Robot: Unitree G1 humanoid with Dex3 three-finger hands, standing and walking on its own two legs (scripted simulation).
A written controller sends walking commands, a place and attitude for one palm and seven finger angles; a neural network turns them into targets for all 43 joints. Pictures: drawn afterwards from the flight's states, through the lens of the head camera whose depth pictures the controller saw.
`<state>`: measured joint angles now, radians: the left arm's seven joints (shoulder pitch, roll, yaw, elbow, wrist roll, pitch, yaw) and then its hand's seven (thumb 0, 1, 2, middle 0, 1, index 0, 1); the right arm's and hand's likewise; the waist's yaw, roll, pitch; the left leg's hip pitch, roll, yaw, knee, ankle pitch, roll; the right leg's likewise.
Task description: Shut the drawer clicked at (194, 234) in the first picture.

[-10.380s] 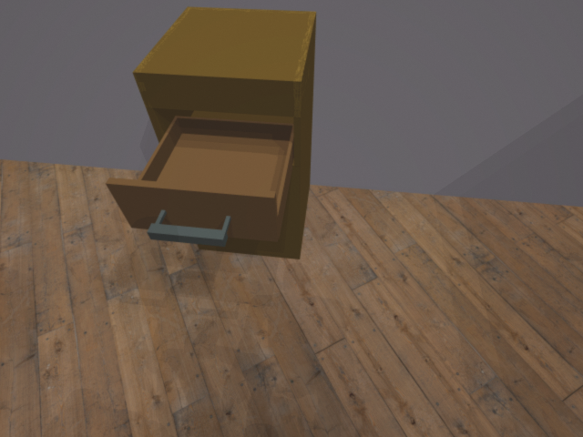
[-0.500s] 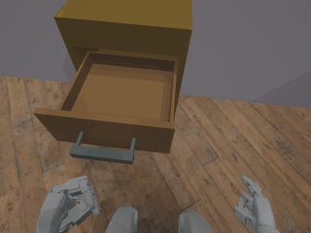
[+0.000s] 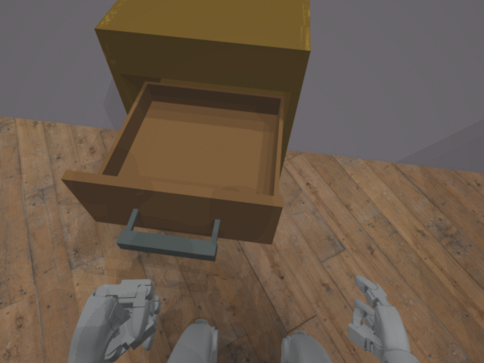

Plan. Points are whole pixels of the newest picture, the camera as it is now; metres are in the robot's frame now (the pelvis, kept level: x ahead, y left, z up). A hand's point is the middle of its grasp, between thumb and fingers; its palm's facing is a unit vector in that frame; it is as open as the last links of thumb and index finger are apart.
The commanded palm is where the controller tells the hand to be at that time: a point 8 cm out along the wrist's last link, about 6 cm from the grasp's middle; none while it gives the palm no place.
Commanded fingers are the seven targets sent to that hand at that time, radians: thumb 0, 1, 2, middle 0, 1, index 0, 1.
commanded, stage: raise the hand and make a fist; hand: left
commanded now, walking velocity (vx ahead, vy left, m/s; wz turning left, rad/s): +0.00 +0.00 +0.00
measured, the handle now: (172, 232) +0.35 +0.16 -0.05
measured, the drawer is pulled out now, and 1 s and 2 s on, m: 0.30 0.30 0.30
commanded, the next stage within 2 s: bring the fist close to the handle in 0.26 s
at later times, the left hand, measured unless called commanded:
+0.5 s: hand (157, 327) +0.17 +0.13 +0.04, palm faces -0.06 -1.00 -0.03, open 3.3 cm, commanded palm +0.16 +0.19 +0.04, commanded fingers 0.00 0.90 0.90 -1.40 -1.60 -1.40 -1.60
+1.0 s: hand (172, 300) +0.22 +0.13 -0.01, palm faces -0.09 -1.00 -0.03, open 3.3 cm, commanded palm +0.21 +0.18 -0.01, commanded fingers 0.00 0.90 0.90 -1.40 -1.60 -1.40 -1.60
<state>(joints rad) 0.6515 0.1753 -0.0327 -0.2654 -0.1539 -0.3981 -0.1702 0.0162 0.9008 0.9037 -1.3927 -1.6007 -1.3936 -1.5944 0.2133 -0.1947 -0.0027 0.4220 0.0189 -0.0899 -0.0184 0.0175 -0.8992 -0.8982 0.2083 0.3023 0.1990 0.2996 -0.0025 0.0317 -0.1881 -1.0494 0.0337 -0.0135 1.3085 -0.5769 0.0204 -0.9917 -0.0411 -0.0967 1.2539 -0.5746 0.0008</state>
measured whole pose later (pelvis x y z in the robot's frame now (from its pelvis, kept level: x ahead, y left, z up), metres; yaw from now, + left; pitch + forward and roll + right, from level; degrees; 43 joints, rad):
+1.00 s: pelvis -0.01 -0.01 -0.04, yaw -1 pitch +24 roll -3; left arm 0.42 0.19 0.02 -0.05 -0.16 -0.48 -0.16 0.02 0.90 0.90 -1.40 -1.60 -1.40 -1.60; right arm 0.17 -0.22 -0.01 0.48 0.01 -0.09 -0.02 0.02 -0.90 -0.90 0.21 0.30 0.20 0.30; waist -0.03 0.02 -0.21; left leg -1.25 0.05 -0.03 1.45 -0.62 0.00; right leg -1.20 -0.03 -0.10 1.41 -0.62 -0.02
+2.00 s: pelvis -0.01 -0.01 -0.06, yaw -1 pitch +28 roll -3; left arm 0.22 0.20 0.02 0.07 -0.15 -0.48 -0.14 0.01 0.89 0.91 -1.40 -1.60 -1.40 -1.60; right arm 0.14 -0.24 0.01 0.49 0.00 -0.04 0.00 0.02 -0.90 -0.90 0.21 0.30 0.20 0.30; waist -0.03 0.02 -0.21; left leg -1.40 0.04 -0.03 1.54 -0.63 0.00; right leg -1.35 -0.04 -0.10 1.51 -0.64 -0.02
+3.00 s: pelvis -0.03 +0.00 -0.06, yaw -1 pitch +28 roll -3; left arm -0.37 0.24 0.11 0.57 -0.11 -0.48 -0.10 0.00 0.80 0.90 -1.40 -1.60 -1.40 -1.60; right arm 0.19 -0.25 0.02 0.58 -0.01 0.02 -0.01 0.01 -0.90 -0.90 0.21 0.30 0.20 0.30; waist -0.09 0.03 -0.19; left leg -1.42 0.04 -0.01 1.52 -0.59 0.02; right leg -1.38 -0.04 -0.08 1.48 -0.59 -0.01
